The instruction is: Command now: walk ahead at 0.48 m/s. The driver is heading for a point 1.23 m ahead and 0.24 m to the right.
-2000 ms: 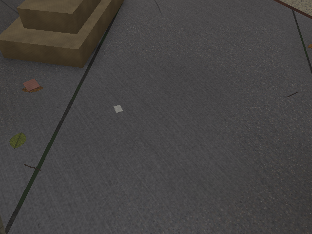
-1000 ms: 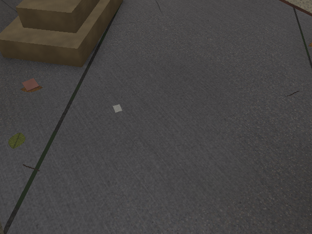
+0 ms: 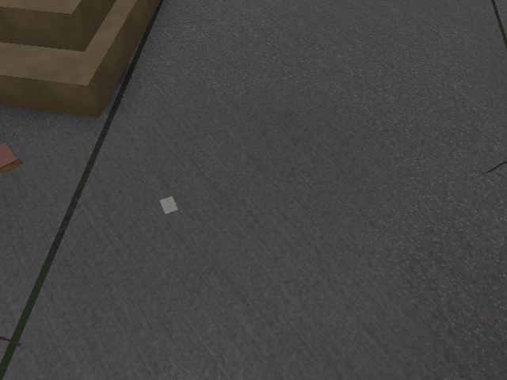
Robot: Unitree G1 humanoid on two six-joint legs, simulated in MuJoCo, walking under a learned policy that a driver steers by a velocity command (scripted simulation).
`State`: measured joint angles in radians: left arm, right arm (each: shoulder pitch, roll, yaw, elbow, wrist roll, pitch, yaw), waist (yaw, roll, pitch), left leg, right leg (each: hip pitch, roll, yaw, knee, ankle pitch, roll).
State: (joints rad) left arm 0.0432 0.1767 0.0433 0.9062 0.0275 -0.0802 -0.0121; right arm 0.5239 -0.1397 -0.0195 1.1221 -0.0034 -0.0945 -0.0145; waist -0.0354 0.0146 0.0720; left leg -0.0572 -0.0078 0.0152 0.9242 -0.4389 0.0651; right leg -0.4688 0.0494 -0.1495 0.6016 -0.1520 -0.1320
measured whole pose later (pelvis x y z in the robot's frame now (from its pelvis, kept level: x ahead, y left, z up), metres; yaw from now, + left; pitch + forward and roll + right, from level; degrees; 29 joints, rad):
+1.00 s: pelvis +0.57 +0.02 +0.02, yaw -1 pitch +1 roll +1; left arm 0.02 0.17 0.04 0.89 0.02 -0.05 -0.03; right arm 0.49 -0.16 -0.04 1.07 -0.03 -0.10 -0.01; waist -0.06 -0.02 0.06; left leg 0.13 -0.07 0.09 0.18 -0.33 0.06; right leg -0.56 -0.05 -0.09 0.59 -0.07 -0.08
